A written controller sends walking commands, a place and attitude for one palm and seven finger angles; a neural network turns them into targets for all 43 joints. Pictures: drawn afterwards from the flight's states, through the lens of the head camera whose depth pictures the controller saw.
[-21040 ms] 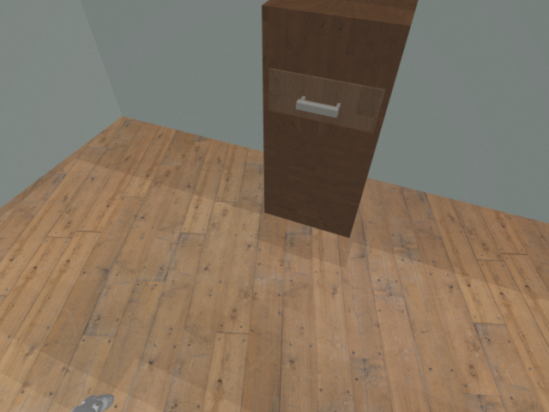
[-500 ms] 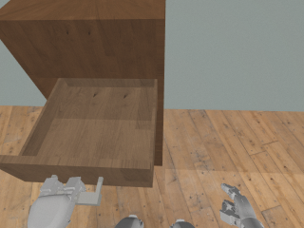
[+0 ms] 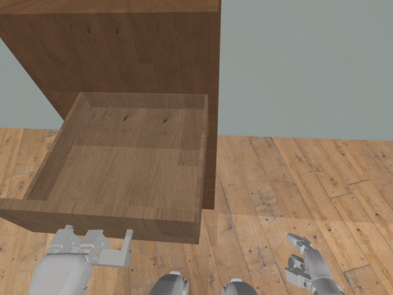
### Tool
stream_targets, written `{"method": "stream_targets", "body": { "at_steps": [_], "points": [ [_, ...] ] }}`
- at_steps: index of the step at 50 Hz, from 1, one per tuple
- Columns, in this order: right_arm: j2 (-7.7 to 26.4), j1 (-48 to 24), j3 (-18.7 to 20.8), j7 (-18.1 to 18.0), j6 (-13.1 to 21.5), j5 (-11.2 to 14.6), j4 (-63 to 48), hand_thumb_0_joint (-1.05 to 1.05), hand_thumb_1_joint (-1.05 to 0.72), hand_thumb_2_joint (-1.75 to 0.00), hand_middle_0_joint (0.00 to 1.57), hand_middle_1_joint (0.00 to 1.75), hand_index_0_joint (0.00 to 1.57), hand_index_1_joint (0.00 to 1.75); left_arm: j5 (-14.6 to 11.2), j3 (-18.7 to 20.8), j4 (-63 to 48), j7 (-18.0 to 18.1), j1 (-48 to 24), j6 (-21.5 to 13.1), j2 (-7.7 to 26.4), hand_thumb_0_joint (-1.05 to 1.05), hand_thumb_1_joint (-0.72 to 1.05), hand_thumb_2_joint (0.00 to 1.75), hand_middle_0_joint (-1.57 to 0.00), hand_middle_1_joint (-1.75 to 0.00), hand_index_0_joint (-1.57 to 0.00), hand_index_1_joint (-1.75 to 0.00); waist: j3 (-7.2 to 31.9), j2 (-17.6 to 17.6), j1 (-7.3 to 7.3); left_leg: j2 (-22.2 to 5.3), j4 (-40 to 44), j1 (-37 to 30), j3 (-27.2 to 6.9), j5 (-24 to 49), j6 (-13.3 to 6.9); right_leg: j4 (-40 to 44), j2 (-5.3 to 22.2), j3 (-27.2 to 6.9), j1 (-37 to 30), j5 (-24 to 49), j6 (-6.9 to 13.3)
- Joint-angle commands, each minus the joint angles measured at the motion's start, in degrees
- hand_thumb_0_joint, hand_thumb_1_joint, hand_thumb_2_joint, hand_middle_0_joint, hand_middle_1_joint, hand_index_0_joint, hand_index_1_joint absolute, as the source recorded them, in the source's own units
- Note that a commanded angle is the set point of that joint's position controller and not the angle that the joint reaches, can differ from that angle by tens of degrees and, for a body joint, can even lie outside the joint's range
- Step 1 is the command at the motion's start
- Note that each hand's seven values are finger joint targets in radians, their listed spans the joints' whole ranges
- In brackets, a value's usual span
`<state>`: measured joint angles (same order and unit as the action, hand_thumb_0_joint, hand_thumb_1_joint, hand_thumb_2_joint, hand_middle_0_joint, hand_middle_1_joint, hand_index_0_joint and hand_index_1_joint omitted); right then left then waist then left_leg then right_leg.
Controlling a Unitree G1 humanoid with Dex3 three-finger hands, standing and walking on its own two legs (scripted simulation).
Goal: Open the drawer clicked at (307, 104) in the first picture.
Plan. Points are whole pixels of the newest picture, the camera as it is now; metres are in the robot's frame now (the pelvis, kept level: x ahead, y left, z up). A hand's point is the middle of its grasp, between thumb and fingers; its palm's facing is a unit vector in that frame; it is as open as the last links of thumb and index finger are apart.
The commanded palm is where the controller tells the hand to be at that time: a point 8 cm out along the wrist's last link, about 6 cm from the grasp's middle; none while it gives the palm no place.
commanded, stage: open the thumb to release the handle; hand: left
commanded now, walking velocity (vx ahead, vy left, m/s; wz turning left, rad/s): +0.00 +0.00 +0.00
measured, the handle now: (94, 244) +0.21 +0.22 +0.00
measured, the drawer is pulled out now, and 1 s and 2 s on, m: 0.30 0.30 0.30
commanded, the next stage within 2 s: lift the hand off the handle in 0.42 s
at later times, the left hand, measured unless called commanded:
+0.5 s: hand (82, 277) +0.16 +0.23 -0.02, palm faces -0.06 -0.07 -1.00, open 13.1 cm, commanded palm +0.14 +0.23 +0.03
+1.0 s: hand (84, 272) +0.17 +0.23 -0.02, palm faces -0.06 -0.07 -1.00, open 13.6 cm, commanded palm +0.16 +0.23 +0.04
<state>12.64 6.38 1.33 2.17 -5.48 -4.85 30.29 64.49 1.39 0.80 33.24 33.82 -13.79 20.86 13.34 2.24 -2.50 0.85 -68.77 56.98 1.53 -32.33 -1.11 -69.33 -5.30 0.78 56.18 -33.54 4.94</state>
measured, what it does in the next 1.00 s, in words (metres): stands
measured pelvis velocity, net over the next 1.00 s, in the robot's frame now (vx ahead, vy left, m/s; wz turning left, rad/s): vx -0.02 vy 0.00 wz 0.01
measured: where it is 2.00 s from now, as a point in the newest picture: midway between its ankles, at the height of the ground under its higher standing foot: outside the picture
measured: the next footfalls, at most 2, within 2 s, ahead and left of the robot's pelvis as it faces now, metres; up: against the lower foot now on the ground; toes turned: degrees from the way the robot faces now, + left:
none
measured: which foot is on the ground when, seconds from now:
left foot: down 0.00-1.00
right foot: down 0.00-1.00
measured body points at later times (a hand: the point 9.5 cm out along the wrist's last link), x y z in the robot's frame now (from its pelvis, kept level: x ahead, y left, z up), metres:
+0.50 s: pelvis -0.02 -0.01 +0.01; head +0.04 -0.04 +0.45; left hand +0.16 +0.23 +0.04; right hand +0.18 -0.24 -0.10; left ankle +0.00 +0.11 -0.64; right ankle -0.01 -0.07 -0.64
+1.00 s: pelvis -0.02 +0.00 +0.01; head +0.03 -0.03 +0.46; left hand +0.17 +0.23 +0.04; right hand +0.18 -0.23 -0.10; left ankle +0.00 +0.11 -0.64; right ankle -0.01 -0.07 -0.64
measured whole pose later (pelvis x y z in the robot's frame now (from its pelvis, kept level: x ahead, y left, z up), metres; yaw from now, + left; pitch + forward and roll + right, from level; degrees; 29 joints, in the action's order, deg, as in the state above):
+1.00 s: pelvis -0.02 +0.00 +0.01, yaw +1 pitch +17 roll +0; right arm 12.9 8.3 0.9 0.0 -5.2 -2.8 31.7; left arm 62.8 -3.7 8.8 32.5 23.4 -5.8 19.1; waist 12.0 3.6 -2.3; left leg 1.1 -65.0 53.4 0.4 -28.8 -0.9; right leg -65.3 -5.0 1.6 52.2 -30.2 5.0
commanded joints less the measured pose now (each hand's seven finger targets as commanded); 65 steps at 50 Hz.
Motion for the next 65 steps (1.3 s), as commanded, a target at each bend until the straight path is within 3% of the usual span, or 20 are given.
{"method": "stream_targets", "body": {
  "at_steps": [1,4,6,10,16,17,24,25,26,30,31,32,33,41,44,47,52,60,61,65],
  "points": [
    [6.16,-3.49,2.4,-0.68,2.69,-0.17,-8.45,0.0,-0.9,-0.9,0.2,0.3,0.2,0.3,-2.04,8.57,-7.91,3.28,1.48,1.81,8.47,0.0,0.55,0.75,-0.38,-1.31,-0.38,-1.31,12.99,-0.92,-0.66,1.89,4.54,-12.85,-2.58,19.18,-1.22,10.59,1.97,-6.21,-5.98,25.92,-0.59],
    [6.24,-3.18,2.53,-0.81,2.55,0.14,-8.66,0.0,-0.9,-0.9,0.2,0.3,0.2,0.3,-2.69,8.1,-8.99,3.39,1.19,3.14,8.35,0.0,0.34,0.66,-0.36,-1.29,-0.36,-1.29,15.56,0.03,-0.92,1.84,5.38,-14.26,-2.51,19.86,-1.22,10.65,2.09,-5.27,-7.63,25.78,-0.83],
    [6.27,-3.29,2.58,-1.15,2.15,0.44,-8.53,0.0,-0.9,-0.9,0.2,0.3,0.2,0.3,-2.86,7.43,-8.03,3.06,-1.37,4.33,8.66,0.0,0.2,0.6,-0.35,-1.27,-0.35,-1.27,13.47,-3.29,0.08,1.77,5.31,-12.75,-2.32,17.45,-1.36,12.11,2.31,-5.59,-7.59,23.82,-1.3],
    [6.0,-3.53,2.16,-2.08,1.97,1.15,-8.48,0.0,-0.9,-0.9,0.2,0.3,0.2,0.3,-3.02,7.58,-5.74,2.93,-2.29,5.66,9.41,0.0,-0.08,0.48,-0.33,-1.24,-0.33,-1.24,11.17,-4.67,-0.16,1.9,6.69,-9.95,-1.91,14.44,-1.69,14.26,2.64,-6.61,-11.75,22.92,-1.43],
    [5.97,-3.94,1.68,-2.44,2.08,1.55,-7.99,0.0,-0.9,-0.9,0.2,0.3,0.2,0.3,-2.93,7.74,-3.77,2.53,-3.25,5.85,10.4,0.0,-0.5,0.3,-0.3,-1.2,-0.3,-1.2,9.72,-3.09,-0.4,2.1,7.31,-9.25,-1.38,12.74,-1.68,16.63,3.0,-9.41,-13.16,21.18,-1.49],
    [5.97,-4.13,1.72,-2.52,2.19,1.7,-8.19,0.0,-0.9,-0.9,0.2,0.3,0.2,0.3,-3.12,6.81,-3.19,2.45,-3.33,5.99,9.52,0.0,-0.5,0.3,-0.3,-1.2,-0.3,-1.2,7.2,-1.71,-0.01,2.04,7.65,-9.01,-1.57,12.06,-1.71,17.19,2.99,-9.16,-12.71,20.14,-1.22],
    [6.24,-4.27,1.76,-2.32,2.55,1.52,-7.7,0.0,-0.9,-0.9,0.2,0.3,0.2,0.3,-3.07,7.75,-1.94,2.53,-4.82,5.06,10.39,0.0,-0.5,0.3,-0.3,-1.2,-0.3,-1.2,7.58,-1.38,-0.19,1.95,7.81,-8.78,-1.62,10.94,-1.72,17.91,3.08,-10.27,-12.0,17.24,-1.11],
    [6.23,-4.29,1.92,-2.35,2.54,1.52,-7.9,0.0,-0.9,-0.9,0.2,0.3,0.2,0.3,-3.24,7.26,-1.76,2.52,-5.1,5.09,9.83,0.0,-0.5,0.3,-0.3,-1.2,-0.3,-1.2,6.73,-1.96,0.12,1.89,7.73,-8.36,-1.74,10.32,-1.81,18.13,3.1,-10.0,-11.93,16.35,-1.09],
    [6.12,-4.14,1.84,-1.94,2.91,1.04,-7.68,0.0,-0.9,-0.9,0.2,0.3,0.2,0.3,-2.93,3.2,-0.2,2.0,-4.5,5.12,5.83,0.0,-0.5,0.3,-0.3,-1.2,-0.3,-1.2,6.54,-2.82,0.83,1.88,7.45,-8.16,-1.8,9.94,-1.73,17.87,3.27,-9.69,-10.22,15.94,-1.25],
    [6.58,-3.99,2.32,-2.23,3.1,1.26,-7.61,0.0,-0.9,-0.9,0.2,0.3,0.2,0.3,-2.61,5.58,-0.69,2.56,-8.22,4.81,8.79,0.0,-0.5,0.3,-0.3,-1.2,-0.3,-1.2,6.97,-2.96,0.76,1.72,6.84,-7.39,-1.76,9.13,-1.89,17.77,3.28,-9.91,-10.06,14.3,-1.19],
    [6.75,-3.84,2.29,-2.11,3.1,0.96,-7.47,0.0,-0.9,-0.9,0.2,0.3,0.2,0.3,-1.96,5.49,-1.53,2.84,-9.09,4.76,8.95,0.0,-0.5,0.3,-0.3,-1.2,-0.3,-1.2,9.44,-2.55,0.52,1.75,6.72,-7.86,-1.71,9.44,-1.78,17.2,3.4,-9.99,-9.74,14.31,-1.3],
    [6.61,-3.66,2.35,-2.02,3.23,1.06,-7.52,0.0,-0.9,-0.9,0.2,0.3,0.2,0.3,-1.69,4.15,-1.07,2.76,-9.04,4.86,7.7,0.0,-0.5,0.3,-0.3,-1.2,-0.3,-1.2,8.14,-1.92,0.92,1.75,6.96,-8.63,-1.77,9.66,-1.83,17.25,3.28,-9.39,-9.29,15.02,-1.11],
    [6.86,-3.78,2.26,-2.07,3.18,1.02,-7.75,0.0,-0.9,-0.9,0.2,0.3,0.2,0.3,-1.8,5.23,-1.73,2.94,-9.24,5.03,8.75,0.0,-0.5,0.3,-0.3,-1.2,-0.3,-1.2,9.74,-1.54,0.63,1.65,7.42,-9.35,-1.94,10.44,-1.92,16.73,3.14,-8.8,-9.71,15.99,-0.94],
    [6.9,-3.19,2.24,-2.73,3.11,1.53,-7.11,0.0,-0.9,-0.9,0.2,0.3,0.2,0.3,-1.87,2.63,-0.73,2.8,-16.24,6.88,7.7,0.0,-0.5,0.3,-0.3,-1.2,-0.3,-1.2,8.92,-4.2,2.01,1.27,7.75,-9.86,-1.99,8.73,-2.09,17.86,3.22,-7.71,-8.25,12.44,-1.75],
    [6.89,-3.09,2.15,-2.88,3.05,1.7,-7.67,0.0,-0.9,-0.9,0.2,0.3,0.2,0.3,-2.11,3.5,-3.53,3.0,-15.01,7.44,9.03,0.0,-0.5,0.3,-0.3,-1.2,-0.3,-1.2,12.36,-2.22,1.04,1.44,9.05,-12.94,-1.67,10.75,-2.18,18.04,3.11,-7.97,-10.88,15.0,-1.51],
    [6.72,-3.17,2.1,-2.99,2.83,2.14,-8.08,0.0,-0.9,-0.9,0.2,0.3,0.2,0.3,-2.72,1.83,-4.77,2.55,-15.17,8.3,7.91,0.0,-0.5,0.3,-0.3,-1.2,-0.3,-1.2,9.89,-1.0,1.6,1.44,10.52,-14.8,-1.85,11.04,-2.09,19.5,2.98,-7.55,-11.44,15.08,-1.47],
    [6.78,-3.03,1.82,-3.46,2.93,2.16,-7.92,0.0,-0.9,-0.9,0.2,0.3,0.2,0.3,-3.51,3.75,-4.75,2.13,-14.54,8.11,9.57,0.0,-0.5,0.3,-0.3,-1.2,-0.3,-1.2,8.33,-3.08,1.58,1.4,11.61,-15.39,-1.93,11.17,-2.18,21.07,2.94,-8.13,-12.89,15.6,-1.56],
    [6.92,-2.89,2.09,-2.33,2.88,1.66,-8.71,0.0,-0.9,-0.9,0.2,0.3,0.2,0.3,-3.39,4.37,-9.3,2.39,-9.14,6.57,9.71,0.0,-0.5,0.3,-0.3,-1.2,-0.3,-1.2,9.15,3.32,0.06,1.13,13.79,-21.58,-2.1,16.98,-1.84,19.89,2.28,-6.16,-13.21,21.44,-0.34],
    [6.92,-3.04,1.99,-2.03,2.75,1.46,-8.94,0.0,-0.9,-0.9,0.2,0.3,0.2,0.3,-3.47,4.17,-9.96,2.33,-9.03,6.65,9.49,0.0,-0.5,0.3,-0.3,-1.2,-0.3,-1.2,10.03,2.4,0.21,1.05,13.62,-21.46,-1.97,17.2,-1.76,19.8,2.44,-6.0,-13.21,21.24,-0.58],
    [7.19,-3.08,2.25,-1.61,2.61,1.68,-9.28,0.0,-0.9,-0.9,0.2,0.3,0.2,0.3,-3.9,2.47,-9.14,1.56,-8.22,7.41,7.5,0.0,-0.5,0.3,-0.3,-1.2,-0.3,-1.2,6.14,-0.1,1.09,0.79,14.67,-21.32,-2.56,16.48,-1.84,20.67,2.3,-5.27,-12.93,21.02,-0.71]
  ]
}}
